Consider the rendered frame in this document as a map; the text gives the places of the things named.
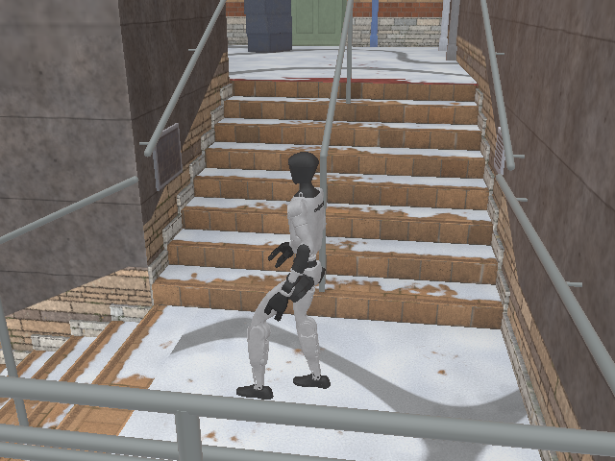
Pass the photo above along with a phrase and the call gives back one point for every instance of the stairs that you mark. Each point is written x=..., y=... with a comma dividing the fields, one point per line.
x=408, y=235
x=80, y=359

